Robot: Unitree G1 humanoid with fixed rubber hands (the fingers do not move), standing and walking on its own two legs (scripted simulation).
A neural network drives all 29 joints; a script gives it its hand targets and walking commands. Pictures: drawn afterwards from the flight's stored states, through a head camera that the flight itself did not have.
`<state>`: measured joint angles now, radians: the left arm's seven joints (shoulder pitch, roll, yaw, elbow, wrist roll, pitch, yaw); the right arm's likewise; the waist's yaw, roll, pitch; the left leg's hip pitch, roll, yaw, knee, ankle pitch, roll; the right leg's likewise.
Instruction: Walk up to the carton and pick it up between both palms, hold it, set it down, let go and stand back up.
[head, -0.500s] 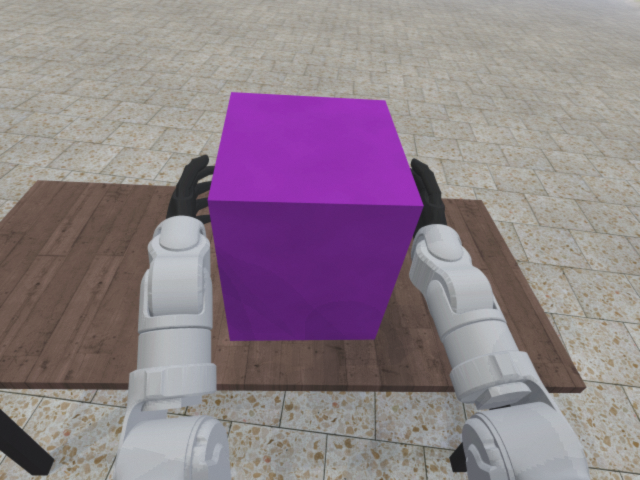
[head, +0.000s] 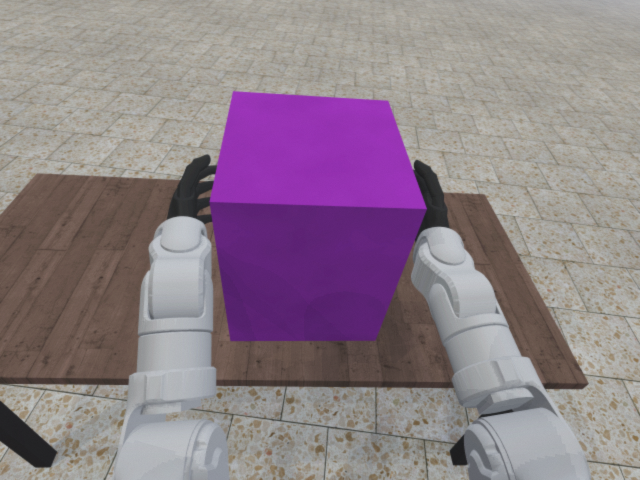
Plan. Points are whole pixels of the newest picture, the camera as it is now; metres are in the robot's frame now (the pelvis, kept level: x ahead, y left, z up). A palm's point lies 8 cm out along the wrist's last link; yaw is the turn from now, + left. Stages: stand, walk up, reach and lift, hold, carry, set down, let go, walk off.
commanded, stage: hold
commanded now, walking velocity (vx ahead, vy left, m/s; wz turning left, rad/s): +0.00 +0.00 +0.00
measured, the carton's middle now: (308, 222) +0.40 +0.01 +0.13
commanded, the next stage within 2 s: none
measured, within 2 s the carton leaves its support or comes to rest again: neither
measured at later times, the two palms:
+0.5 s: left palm (184, 223) +0.36 +0.16 +0.17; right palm (428, 223) +0.35 -0.13 +0.17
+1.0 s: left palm (186, 220) +0.36 +0.16 +0.17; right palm (428, 224) +0.36 -0.13 +0.17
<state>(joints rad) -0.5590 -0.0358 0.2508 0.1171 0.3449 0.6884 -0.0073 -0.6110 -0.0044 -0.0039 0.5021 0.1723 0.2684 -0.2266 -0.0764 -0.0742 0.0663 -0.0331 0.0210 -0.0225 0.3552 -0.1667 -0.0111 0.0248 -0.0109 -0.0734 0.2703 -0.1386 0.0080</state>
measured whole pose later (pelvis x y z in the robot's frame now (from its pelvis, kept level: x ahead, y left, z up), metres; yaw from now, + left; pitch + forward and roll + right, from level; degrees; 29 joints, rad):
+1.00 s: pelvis +0.00 +0.00 +0.00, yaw +0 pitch -9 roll -1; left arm -0.58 -0.03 0.27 0.14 0.35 0.69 -0.02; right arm -0.63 0.01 -0.02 0.54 0.15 0.26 -0.22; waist -0.07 -0.09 0.07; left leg -0.02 0.02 -0.02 0.35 -0.16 -0.01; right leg 0.03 -0.01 -0.07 0.27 -0.14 0.01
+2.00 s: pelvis +0.00 +0.00 +0.00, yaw +0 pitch -9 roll -1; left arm -0.56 -0.03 0.25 0.12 0.34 0.68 -0.02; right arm -0.62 0.00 0.00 0.50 0.17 0.26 -0.23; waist -0.08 -0.08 0.07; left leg -0.04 0.02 -0.03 0.36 -0.16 -0.01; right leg 0.02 -0.01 -0.08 0.27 -0.13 0.01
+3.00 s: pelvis +0.00 +0.00 +0.00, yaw +0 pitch -9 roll -1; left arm -0.58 -0.03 0.28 0.15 0.35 0.68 -0.02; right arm -0.64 0.01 -0.02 0.54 0.16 0.26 -0.23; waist -0.07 -0.09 0.07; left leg -0.03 0.02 -0.02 0.35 -0.16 -0.01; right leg 0.02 -0.01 -0.07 0.27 -0.14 0.00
